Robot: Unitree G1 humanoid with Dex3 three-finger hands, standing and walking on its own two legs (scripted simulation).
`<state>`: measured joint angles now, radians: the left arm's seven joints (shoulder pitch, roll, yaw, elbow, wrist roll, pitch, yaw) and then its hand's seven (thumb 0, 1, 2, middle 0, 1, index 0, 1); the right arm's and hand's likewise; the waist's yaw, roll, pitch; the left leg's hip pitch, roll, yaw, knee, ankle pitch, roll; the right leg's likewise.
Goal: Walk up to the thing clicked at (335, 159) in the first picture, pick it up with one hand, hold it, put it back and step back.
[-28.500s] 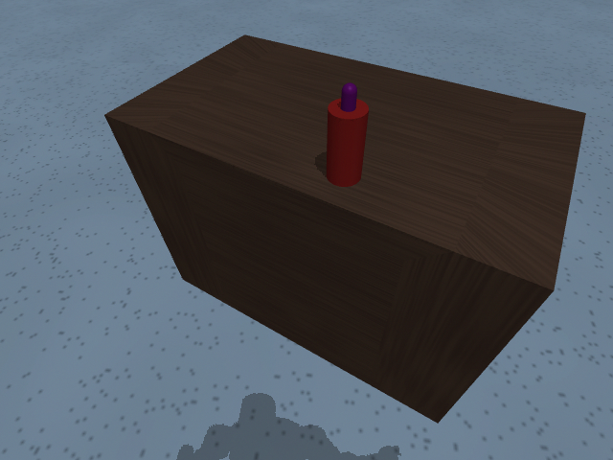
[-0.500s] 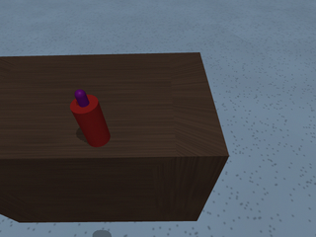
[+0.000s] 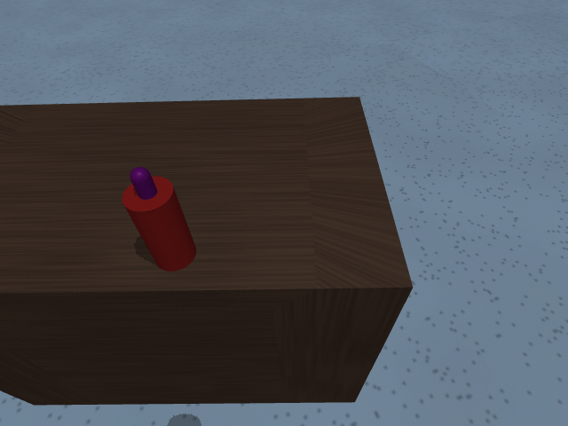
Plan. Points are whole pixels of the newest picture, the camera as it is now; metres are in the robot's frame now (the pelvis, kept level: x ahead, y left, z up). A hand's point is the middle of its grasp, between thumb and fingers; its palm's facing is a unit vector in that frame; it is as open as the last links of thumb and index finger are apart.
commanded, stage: stand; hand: left
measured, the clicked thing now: (159, 217) +0.41 +0.23 +0.07
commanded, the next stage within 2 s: step back in 0.44 s
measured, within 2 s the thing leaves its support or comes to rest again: neither
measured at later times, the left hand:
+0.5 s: hand out of the picture +0.06 +0.26 -0.16, palm faces -0.01 -0.94 -0.35, open 7.4 cm
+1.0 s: hand out of the picture +0.03 +0.29 -0.18, palm faces -0.09 -0.93 -0.35, open 7.4 cm
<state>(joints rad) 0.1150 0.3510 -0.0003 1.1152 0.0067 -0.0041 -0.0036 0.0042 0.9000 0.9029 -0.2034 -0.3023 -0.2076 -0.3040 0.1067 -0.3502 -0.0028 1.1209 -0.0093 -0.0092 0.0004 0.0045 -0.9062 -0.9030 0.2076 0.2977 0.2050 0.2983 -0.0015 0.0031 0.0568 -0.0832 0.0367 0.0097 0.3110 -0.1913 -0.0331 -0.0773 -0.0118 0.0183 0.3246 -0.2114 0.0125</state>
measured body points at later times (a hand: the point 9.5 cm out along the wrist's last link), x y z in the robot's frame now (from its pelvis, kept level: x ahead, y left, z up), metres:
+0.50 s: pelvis -0.01 +0.00 +0.00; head +0.01 +0.00 +0.45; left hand +0.06 +0.31 -0.13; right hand +0.06 -0.31 -0.14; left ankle -0.01 +0.14 -0.75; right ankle -0.02 -0.13 -0.75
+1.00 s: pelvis -0.10 +0.03 -0.02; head -0.03 +0.06 +0.42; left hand +0.03 +0.34 -0.15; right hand -0.03 -0.28 -0.12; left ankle -0.06 +0.14 -0.75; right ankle -0.15 -0.11 -0.68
